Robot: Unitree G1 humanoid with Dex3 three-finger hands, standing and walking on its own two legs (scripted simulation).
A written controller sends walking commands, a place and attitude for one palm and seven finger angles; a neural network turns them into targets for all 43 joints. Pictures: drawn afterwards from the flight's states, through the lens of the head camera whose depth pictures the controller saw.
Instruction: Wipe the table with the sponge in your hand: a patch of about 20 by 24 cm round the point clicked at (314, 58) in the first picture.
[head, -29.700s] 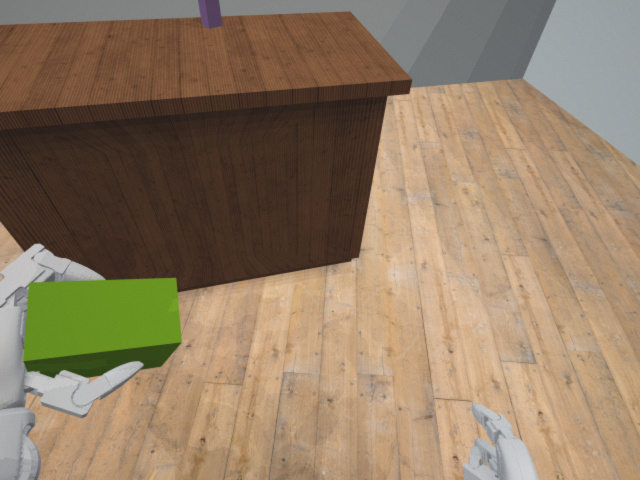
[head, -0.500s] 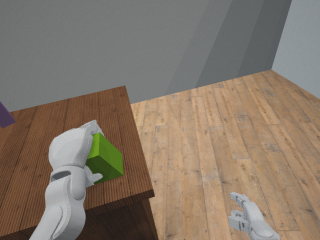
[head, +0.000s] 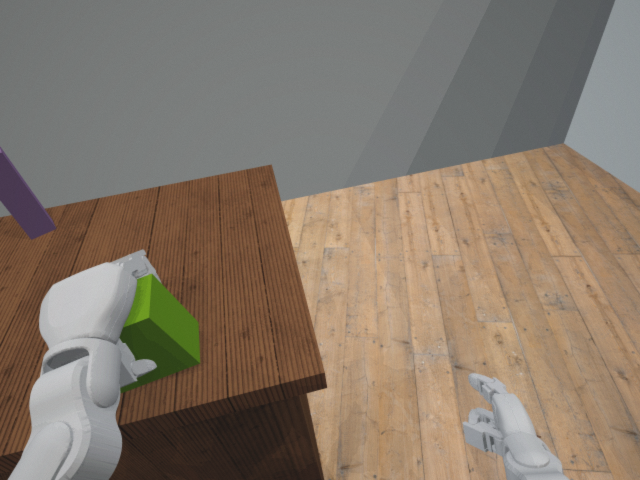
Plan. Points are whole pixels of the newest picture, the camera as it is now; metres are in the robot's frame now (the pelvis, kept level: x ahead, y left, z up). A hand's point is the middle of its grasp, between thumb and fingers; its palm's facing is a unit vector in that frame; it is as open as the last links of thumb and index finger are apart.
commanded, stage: wipe forward along the middle lane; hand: left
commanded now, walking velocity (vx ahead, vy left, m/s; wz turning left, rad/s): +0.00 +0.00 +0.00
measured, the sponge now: (144, 342) +0.22 +0.26 +0.10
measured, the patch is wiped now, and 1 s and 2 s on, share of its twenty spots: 0.90 0.90 0.90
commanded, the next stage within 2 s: slide back across to the first lane in 1.64 s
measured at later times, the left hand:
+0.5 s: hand (125, 307) +0.24 +0.29 +0.13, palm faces +0.07 -0.03 -1.00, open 10.4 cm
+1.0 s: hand (138, 272) +0.30 +0.30 +0.13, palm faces +0.04 -0.01 -1.00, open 10.4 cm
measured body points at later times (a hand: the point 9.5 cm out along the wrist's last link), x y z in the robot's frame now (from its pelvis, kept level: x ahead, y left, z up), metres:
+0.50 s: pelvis -0.01 +0.01 +0.00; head -0.02 -0.05 +0.45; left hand +0.23 +0.28 +0.18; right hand +0.24 -0.19 -0.09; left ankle -0.02 +0.13 -0.74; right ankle +0.00 -0.10 -0.74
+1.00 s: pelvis +0.00 +0.00 +0.00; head -0.01 -0.05 +0.45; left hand +0.29 +0.30 +0.18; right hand +0.22 -0.22 -0.10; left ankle -0.02 +0.13 -0.74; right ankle +0.00 -0.10 -0.74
